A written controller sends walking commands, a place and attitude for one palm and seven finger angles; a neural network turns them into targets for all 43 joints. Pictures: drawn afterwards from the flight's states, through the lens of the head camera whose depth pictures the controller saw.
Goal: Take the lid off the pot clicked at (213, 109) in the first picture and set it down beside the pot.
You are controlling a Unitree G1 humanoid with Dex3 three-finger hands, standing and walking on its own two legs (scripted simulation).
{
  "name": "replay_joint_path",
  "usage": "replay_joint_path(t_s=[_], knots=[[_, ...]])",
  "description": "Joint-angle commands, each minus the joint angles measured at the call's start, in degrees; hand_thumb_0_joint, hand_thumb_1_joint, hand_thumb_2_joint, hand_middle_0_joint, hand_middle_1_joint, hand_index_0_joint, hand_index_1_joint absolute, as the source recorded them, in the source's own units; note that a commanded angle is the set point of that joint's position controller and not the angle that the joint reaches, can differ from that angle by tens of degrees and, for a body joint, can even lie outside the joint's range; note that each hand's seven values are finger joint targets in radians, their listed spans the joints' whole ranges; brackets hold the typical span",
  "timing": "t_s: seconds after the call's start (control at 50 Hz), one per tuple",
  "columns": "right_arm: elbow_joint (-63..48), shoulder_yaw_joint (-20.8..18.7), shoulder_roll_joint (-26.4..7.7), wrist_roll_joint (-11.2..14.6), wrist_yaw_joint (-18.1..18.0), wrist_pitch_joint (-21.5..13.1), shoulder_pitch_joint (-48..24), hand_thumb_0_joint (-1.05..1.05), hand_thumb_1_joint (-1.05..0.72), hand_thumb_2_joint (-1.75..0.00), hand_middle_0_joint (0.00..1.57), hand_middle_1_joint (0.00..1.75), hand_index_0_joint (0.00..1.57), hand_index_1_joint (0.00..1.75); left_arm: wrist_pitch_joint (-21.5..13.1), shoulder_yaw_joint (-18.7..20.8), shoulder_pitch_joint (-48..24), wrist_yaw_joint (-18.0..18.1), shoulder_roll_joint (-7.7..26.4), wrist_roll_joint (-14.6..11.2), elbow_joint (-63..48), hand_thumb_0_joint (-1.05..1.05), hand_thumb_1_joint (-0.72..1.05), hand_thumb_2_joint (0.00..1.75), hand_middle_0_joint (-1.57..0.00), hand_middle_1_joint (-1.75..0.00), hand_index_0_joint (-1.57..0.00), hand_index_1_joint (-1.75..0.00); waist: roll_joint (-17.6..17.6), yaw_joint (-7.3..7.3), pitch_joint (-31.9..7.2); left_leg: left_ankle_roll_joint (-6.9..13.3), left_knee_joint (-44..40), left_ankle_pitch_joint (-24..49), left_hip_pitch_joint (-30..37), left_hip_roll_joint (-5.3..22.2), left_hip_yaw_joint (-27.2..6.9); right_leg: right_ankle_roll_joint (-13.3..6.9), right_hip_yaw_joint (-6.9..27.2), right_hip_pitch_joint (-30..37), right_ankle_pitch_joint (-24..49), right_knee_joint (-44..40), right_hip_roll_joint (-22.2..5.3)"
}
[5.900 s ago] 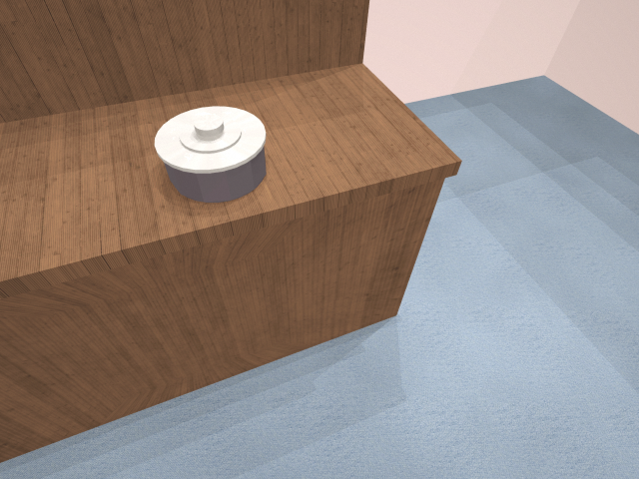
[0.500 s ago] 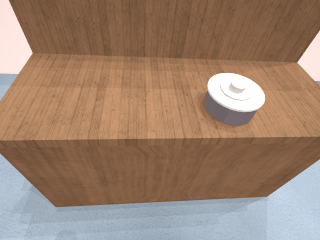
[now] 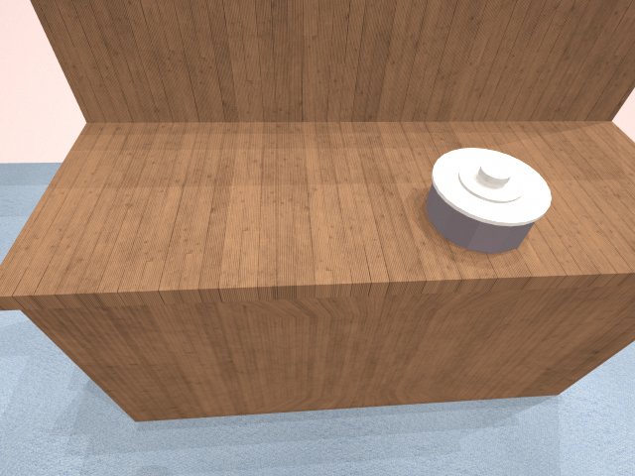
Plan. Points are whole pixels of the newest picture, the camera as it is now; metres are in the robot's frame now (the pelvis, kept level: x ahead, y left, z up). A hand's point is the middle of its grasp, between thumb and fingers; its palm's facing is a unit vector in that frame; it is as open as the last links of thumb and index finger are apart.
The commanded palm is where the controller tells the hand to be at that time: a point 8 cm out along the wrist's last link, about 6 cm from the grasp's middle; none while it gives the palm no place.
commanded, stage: look again from close up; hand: left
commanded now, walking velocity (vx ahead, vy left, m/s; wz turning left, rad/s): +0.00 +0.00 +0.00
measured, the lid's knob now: (495, 172) +0.61 -0.27 +0.06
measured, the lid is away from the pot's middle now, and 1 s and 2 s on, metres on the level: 0.00 0.00 0.00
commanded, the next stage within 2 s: shuffle to correct the standing spot in 0.70 s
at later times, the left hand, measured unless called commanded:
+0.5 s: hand out of the picture +0.00 +0.16 -0.18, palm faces +0.03 -0.98 -0.18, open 7.4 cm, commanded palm none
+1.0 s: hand out of the picture +0.00 +0.16 -0.18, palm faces +0.05 -0.98 -0.17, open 7.4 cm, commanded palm none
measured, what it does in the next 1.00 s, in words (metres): stands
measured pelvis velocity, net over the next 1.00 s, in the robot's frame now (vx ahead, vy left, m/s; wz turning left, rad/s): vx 0.01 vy -0.02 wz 0.03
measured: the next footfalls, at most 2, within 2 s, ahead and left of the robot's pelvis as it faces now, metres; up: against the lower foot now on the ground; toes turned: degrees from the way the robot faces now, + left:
right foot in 1.54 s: +0.20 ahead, -0.23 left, +0.00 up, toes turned +6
left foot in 1.80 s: +0.19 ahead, -0.07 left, +0.00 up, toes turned +15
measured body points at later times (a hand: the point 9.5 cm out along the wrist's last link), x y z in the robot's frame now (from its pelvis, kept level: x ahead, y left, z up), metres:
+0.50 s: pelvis +0.00 -0.01 +0.00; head +0.01 +0.00 +0.45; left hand +0.00 +0.22 -0.16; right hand -0.02 -0.23 -0.16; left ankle -0.01 +0.14 -0.74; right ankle -0.02 -0.15 -0.74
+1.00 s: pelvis +0.01 -0.02 +0.00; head +0.01 +0.00 +0.45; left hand +0.00 +0.21 -0.17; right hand +0.00 -0.23 -0.15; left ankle -0.01 +0.14 -0.74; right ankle -0.02 -0.15 -0.74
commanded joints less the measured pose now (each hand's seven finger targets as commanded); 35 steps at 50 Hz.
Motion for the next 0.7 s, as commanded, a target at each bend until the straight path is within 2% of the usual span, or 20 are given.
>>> replay_joint_path(t_s=[0.0,0.02,0.22,0.3,0.54,0.68], knots=[[-1.2,-0.3,-5.2,0.2,0.1,-1.0,3.5,0.0,-0.9,-0.9,0.2,0.3,0.2,0.3,-0.1,1.2,3.3,0.6,5.7,-0.3,-2.1,0.0,0.9,0.9,-0.2,-0.3,-0.2,-0.3,2.0,0.02,1.1,2.0,-4.9,12.3,-1.0,4.0,-1.3,-3.3,1.0,2.0,12.7,-4.6,-2.9],[-1.3,-0.3,-5.2,0.2,0.1,-0.9,3.3,0.0,-0.9,-0.9,0.2,0.3,0.2,0.3,0.0,1.2,3.3,0.6,5.6,-0.3,-2.1,0.0,0.9,0.9,-0.2,-0.3,-0.2,-0.3,1.1,0.09,1.4,1.9,-5.0,10.7,-1.0,4.0,-1.2,-3.3,1.0,1.5,11.5,-5.1,-3.0],[0.0,-0.1,-5.0,0.3,0.1,-0.8,4.9,0.0,-0.9,-0.9,0.2,0.3,0.2,0.3,-0.1,1.2,2.6,0.5,5.5,-0.4,-2.1,0.0,0.9,0.9,-0.2,-0.3,-0.2,-0.3,2.2,-0.24,2.3,1.7,-4.6,10.0,-0.8,3.8,-1.0,-3.8,1.5,1.0,9.7,-6.0,-2.7],[0.4,-0.2,-4.8,0.4,0.0,-0.7,5.6,0.0,-0.9,-0.9,0.2,0.3,0.2,0.3,-0.1,1.1,2.9,0.4,5.2,-0.5,-1.9,0.0,0.9,0.9,-0.2,-0.3,-0.2,-0.3,1.5,-0.31,2.8,1.7,-4.8,8.4,-0.8,3.9,-1.0,-3.9,1.6,0.4,7.7,-6.6,-2.4],[1.1,-0.2,-4.2,0.5,-0.1,-0.9,6.3,0.0,-0.9,-0.9,0.2,0.3,0.2,0.3,-0.4,0.9,5.3,0.6,4.3,-0.4,-0.5,0.0,0.9,0.9,-0.2,-0.3,-0.2,-0.3,1.5,-0.4,1.8,1.8,-4.3,9.7,0.4,4.0,-0.9,-3.9,1.9,0.2,8.5,-6.6,-2.3],[1.4,-0.2,-3.9,0.6,-0.2,-0.9,6.0,0.0,-0.9,-0.9,0.2,0.3,0.2,0.3,-0.4,0.8,6.0,0.6,4.2,-0.3,0.0,0.0,0.9,0.9,-0.2,-0.3,-0.2,-0.3,1.7,-0.28,3.2,1.9,-4.6,9.5,0.0,4.0,-1.1,-3.9,1.8,-0.4,8.1,-7.0,-2.3]])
